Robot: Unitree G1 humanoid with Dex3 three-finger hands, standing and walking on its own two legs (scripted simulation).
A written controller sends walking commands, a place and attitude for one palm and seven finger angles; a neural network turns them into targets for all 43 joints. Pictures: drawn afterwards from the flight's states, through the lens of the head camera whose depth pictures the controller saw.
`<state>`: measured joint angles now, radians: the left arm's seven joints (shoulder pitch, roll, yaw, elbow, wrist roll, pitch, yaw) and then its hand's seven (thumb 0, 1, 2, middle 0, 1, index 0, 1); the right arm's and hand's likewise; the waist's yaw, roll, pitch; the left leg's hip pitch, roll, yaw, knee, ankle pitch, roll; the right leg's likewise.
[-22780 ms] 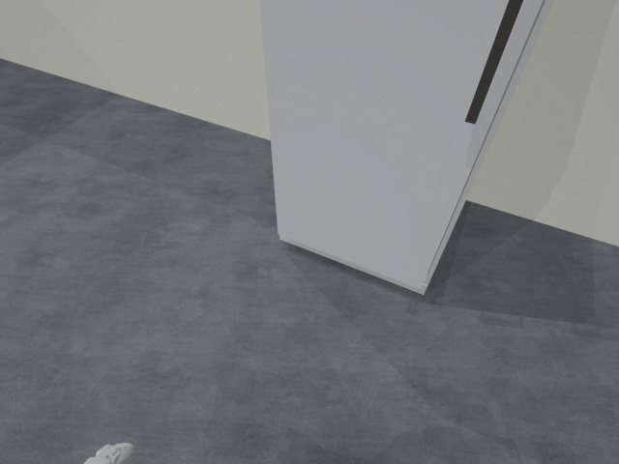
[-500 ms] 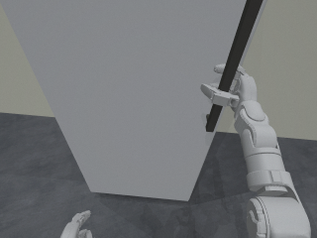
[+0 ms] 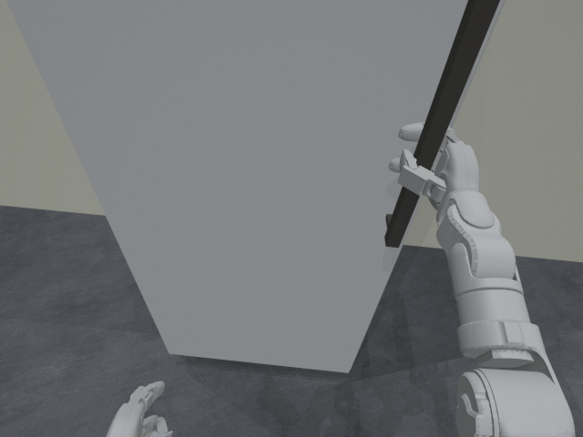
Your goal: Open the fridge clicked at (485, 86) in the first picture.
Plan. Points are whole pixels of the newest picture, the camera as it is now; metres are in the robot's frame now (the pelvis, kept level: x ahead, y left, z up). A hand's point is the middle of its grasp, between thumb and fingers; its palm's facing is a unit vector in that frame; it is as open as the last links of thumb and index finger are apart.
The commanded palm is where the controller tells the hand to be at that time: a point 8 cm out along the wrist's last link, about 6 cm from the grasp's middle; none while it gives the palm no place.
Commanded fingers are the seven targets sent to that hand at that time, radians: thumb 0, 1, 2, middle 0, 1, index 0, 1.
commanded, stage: grip the handle and tug to test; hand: right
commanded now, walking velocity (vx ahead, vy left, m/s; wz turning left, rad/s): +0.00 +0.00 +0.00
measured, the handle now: (426, 134) +0.46 -0.14 +0.23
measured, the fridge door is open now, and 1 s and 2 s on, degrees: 0 0 6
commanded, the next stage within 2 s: pull the door a little, standing still in 0.42 s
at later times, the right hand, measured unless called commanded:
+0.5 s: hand (408, 176) +0.41 -0.11 +0.19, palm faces +0.01 +1.00 +0.01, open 5.7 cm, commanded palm +0.36 -0.17 +0.20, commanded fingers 0.00 -0.90 -0.90 0.45 1.40 0.45 1.40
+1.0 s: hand (408, 183) +0.39 -0.11 +0.19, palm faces +0.00 +1.00 -0.03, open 6.3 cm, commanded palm +0.32 -0.16 +0.20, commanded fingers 0.00 -0.90 -0.90 0.45 1.40 0.45 1.40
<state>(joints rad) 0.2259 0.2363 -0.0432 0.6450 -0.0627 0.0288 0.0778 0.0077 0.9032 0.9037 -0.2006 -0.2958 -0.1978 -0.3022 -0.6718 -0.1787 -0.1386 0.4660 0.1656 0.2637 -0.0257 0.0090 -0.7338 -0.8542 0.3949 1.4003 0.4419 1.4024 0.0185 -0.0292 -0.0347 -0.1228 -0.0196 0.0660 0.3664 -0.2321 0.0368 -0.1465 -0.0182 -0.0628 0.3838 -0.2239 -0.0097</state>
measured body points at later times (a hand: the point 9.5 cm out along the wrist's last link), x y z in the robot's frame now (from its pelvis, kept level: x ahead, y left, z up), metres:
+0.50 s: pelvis +0.03 +0.00 +0.00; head +0.01 +0.02 +0.45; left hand +0.18 +0.25 -0.09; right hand +0.40 -0.17 +0.20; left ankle -0.02 +0.09 -0.75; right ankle -0.01 -0.11 -0.74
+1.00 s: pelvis +0.07 +0.00 +0.00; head +0.05 +0.03 +0.45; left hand +0.25 +0.23 -0.08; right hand +0.39 -0.17 +0.20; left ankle -0.02 +0.09 -0.74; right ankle -0.01 -0.12 -0.74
